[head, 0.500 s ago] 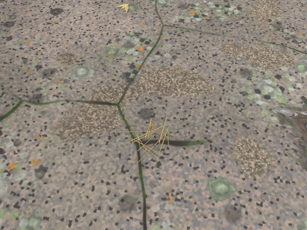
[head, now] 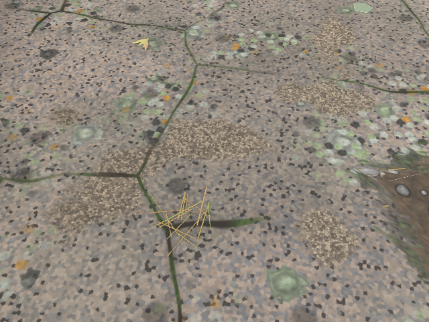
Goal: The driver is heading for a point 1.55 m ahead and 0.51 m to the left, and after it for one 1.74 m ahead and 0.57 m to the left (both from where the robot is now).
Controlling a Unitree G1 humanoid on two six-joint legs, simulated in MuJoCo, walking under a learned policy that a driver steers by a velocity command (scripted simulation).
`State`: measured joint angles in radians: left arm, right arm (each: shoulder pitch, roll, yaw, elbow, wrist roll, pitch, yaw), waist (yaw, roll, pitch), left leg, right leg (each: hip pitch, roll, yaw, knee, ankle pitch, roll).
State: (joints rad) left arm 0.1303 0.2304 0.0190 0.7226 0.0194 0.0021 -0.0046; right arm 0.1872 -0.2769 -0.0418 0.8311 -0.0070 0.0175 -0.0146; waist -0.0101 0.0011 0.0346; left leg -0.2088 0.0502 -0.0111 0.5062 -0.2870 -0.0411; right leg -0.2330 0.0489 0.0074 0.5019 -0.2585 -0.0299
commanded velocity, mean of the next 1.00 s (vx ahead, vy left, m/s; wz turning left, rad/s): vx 0.02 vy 0.00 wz -0.01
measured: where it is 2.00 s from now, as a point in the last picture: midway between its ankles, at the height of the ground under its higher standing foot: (206, 314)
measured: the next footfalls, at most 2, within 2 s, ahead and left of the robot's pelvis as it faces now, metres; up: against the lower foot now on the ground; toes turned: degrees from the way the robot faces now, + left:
right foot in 1.52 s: +0.42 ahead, -0.08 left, +0.00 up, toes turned +0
